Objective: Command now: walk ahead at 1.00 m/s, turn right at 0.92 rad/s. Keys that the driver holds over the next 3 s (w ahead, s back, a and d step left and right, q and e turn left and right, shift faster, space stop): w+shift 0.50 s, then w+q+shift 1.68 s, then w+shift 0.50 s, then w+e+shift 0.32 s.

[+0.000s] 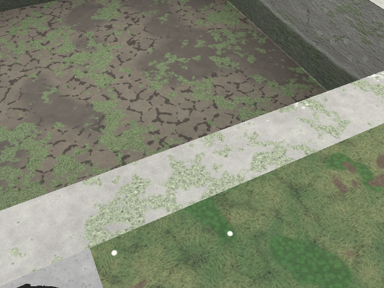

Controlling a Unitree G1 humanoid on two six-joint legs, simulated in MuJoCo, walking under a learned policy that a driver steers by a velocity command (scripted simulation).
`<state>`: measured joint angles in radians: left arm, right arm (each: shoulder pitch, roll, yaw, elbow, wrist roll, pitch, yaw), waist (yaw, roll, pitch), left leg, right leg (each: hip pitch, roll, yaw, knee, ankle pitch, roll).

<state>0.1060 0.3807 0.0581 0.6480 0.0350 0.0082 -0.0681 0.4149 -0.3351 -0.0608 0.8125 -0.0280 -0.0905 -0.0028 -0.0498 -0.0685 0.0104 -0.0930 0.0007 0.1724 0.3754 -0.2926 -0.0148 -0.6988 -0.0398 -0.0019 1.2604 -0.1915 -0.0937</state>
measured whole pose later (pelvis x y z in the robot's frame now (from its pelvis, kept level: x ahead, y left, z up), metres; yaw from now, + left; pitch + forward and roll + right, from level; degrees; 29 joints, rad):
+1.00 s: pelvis +0.90 -0.07 -0.02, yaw +8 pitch -1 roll +1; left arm -0.03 0.22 -0.03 0.55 0.05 -0.01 0.07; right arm 0.44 -0.24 -0.02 0.80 0.03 -0.01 0.00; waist -0.08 -0.03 0.06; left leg -0.18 -0.21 -0.14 0.63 -0.38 0.14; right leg -0.70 -0.06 0.11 0.82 0.06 0.02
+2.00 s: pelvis +0.98 -0.15 -0.16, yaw +61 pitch -4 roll -9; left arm 0.13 0.29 0.04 0.66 -0.02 -0.02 0.09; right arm -0.12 -0.27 -0.02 0.49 -0.02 0.06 0.00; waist 0.08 0.05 0.06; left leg -0.85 -0.11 -0.07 1.54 -0.62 0.12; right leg -0.76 0.02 0.01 1.49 -0.47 0.14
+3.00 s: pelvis +0.60 -0.05 +0.00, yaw +77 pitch +2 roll -4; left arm 0.18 0.26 0.04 0.70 0.02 0.02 -0.04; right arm 0.54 -0.24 -0.01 0.82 0.00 -0.09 -0.03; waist -0.08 -0.03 -0.01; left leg 0.09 -0.16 0.06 0.22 -0.34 0.02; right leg -0.84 0.10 0.04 1.09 -0.10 -0.09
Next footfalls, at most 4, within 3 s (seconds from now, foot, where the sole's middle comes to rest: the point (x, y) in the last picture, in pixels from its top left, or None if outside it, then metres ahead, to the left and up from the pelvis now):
0.24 right None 0.38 -0.08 -0.77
0.68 left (190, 194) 0.87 -0.02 -0.77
1.04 right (225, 144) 1.13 -0.19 -0.77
1.32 left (187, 162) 1.03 -0.01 -0.77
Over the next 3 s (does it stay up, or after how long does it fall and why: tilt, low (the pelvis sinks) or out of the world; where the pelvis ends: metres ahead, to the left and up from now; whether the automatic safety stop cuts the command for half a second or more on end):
stays up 0.60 -0.05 0.00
